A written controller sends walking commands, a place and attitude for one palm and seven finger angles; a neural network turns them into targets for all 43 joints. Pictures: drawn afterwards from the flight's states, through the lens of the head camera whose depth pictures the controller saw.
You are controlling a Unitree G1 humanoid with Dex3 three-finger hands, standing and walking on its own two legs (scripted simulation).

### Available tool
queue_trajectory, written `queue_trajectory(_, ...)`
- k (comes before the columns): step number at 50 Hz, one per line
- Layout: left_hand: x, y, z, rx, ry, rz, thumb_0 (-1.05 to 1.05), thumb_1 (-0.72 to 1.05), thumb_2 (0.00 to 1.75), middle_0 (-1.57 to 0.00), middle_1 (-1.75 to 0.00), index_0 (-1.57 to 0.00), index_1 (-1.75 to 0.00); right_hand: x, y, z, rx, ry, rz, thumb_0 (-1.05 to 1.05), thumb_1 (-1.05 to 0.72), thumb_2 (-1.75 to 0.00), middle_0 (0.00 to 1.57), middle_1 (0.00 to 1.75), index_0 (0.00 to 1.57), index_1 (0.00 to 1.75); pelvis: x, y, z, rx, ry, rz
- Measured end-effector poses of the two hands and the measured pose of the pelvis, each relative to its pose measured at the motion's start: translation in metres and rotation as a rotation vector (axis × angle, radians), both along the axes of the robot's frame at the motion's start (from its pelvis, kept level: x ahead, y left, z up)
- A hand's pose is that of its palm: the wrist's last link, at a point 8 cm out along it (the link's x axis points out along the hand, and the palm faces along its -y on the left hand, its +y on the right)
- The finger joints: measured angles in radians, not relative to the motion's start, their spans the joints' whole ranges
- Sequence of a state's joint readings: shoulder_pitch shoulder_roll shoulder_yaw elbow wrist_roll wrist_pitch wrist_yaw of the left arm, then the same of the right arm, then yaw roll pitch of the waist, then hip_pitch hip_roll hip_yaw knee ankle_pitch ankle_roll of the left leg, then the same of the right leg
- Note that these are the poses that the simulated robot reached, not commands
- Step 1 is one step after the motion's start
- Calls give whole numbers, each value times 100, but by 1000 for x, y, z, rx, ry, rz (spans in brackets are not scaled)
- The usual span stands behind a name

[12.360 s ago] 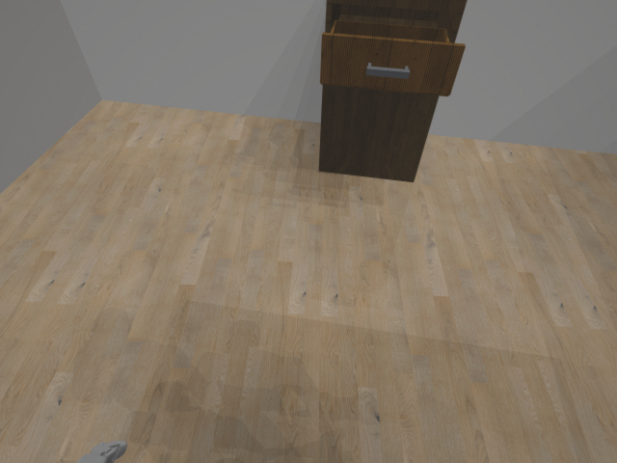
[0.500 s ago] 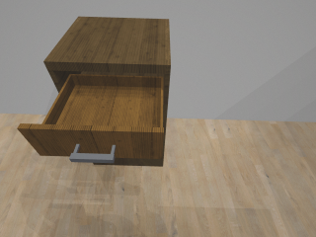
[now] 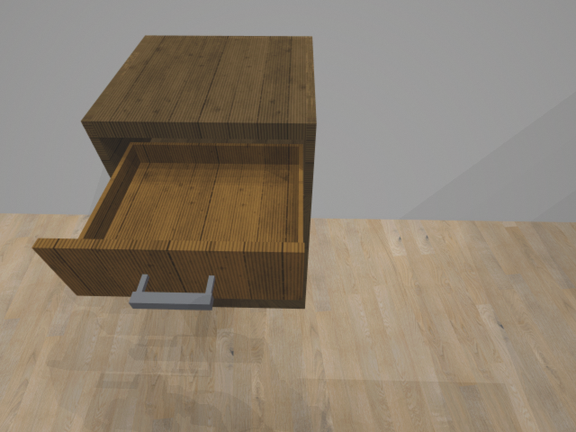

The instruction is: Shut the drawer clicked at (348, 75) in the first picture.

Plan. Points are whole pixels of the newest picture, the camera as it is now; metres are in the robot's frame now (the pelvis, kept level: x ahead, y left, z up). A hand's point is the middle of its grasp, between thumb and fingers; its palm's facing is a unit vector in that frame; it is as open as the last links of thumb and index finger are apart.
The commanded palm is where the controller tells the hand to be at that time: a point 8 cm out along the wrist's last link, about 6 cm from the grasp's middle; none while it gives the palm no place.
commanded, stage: shuffle to correct the standing spot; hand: left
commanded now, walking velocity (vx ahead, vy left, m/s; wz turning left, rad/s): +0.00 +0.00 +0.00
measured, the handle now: (175, 290) +0.35 +0.22 -0.06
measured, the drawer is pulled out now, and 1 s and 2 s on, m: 0.30 0.30 0.30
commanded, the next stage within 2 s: come to a stop and stand still in 0.28 s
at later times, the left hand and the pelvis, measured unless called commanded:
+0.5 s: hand out of the picture +0.01 +0.18 -0.18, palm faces +0.05 -0.98 -0.20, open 7.4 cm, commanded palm none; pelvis +0.05 +0.01 -0.01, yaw +0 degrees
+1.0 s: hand out of the picture +0.05 +0.19 -0.18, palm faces +0.02 -0.98 -0.21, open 7.4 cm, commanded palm none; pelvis +0.01 +0.01 -0.01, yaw -1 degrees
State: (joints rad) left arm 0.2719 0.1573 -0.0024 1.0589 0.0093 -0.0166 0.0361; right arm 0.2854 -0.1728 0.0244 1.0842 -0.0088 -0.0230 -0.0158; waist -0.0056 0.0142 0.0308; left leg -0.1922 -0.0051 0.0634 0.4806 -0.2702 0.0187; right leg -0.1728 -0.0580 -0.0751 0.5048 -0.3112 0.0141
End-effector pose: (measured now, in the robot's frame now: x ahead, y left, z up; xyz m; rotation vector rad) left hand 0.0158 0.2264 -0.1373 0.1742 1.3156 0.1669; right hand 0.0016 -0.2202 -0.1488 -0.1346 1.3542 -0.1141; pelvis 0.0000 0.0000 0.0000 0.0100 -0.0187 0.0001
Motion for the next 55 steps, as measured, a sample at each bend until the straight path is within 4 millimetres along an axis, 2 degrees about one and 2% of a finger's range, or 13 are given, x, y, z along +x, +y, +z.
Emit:
queue_trajectory(11, -13, -10, -6, -34, 55, 13, 1, 91, 90, -20, -30, -20, -30, 7, -4, 2, -8, 23, 7, 0, -92, -90, 20, 30, 20, 30, 9, -3, 0, -2, -4, 2)
queue_trajectory(20, -21, -6, -14, -51, 132, 59, 1, 91, 90, -20, -30, -20, -30, 15, 4, -2, -7, 75, 15, 0, -91, -90, 19, 30, 20, 30, 35, 3, -6, -2, 11, 14)
queue_trajectory(24, -14, -2, -14, -38, 156, 63, 1, 91, 90, -20, -30, -20, -30, 24, 9, -5, -9, 74, 6, 0, -91, -90, 20, 30, 20, 30, 46, 6, -8, 4, 12, 8)
queue_trajectory(29, 9, -1, -5, -10, 112, 68, 1, 91, 90, -20, -30, -20, -30, 38, 14, -6, 4, 67, -8, 0, -91, -90, 20, 30, 20, 30, 52, 6, -3, 6, 12, 5)
queue_trajectory(35, 34, 2, 1, 13, 50, 40, 1, 91, 90, -20, -30, -20, -30, 50, 1, -1, -16, 28, -20, 1, -93, -90, 20, 30, 20, 30, 47, 4, 0, 8, 27, 3)
queue_trajectory(41, 42, 5, -2, 33, -11, -4, 1, 91, 90, -20, -30, -20, -30, 61, -12, 2, -32, -36, -17, 1, -92, -90, 20, 30, 20, 30, 30, -1, -3, -2, 39, -9)
queue_trajectory(47, 36, 12, -14, -1, -53, -31, 1, 91, 90, -21, -30, -20, -30, 71, -14, 9, -73, -164, -7, 0, -92, -90, 20, 30, 20, 30, 14, 9, -11, -14, -6, -14)
queue_trajectory(52, 26, 16, -9, -8, -85, -30, 1, 91, 90, -20, -30, -20, -30, 62, -2, 10, -55, -189, 7, 0, -92, -90, 19, 30, 20, 30, 3, 16, -9, -27, -32, -15)
queue_trajectory(55, 14, 19, -6, -13, -71, -41, 1, 91, 90, -20, -30, -20, -30, 50, 9, 10, -31, -186, 4, 0, -92, -90, 19, 30, 20, 30, -5, 19, -7, -24, -29, -19)
